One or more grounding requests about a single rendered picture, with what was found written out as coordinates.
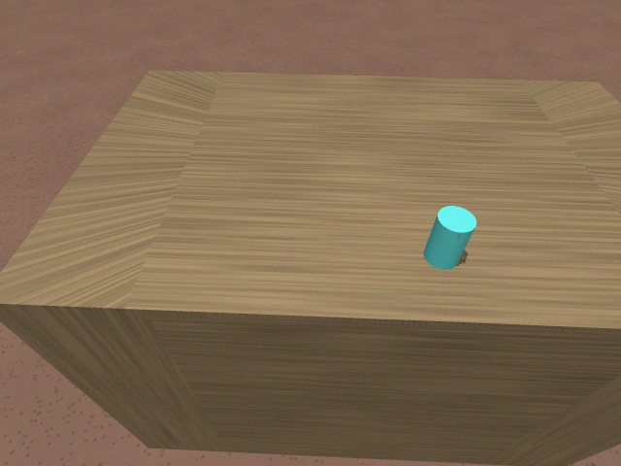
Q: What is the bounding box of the can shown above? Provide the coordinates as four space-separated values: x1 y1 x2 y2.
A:
424 206 476 270

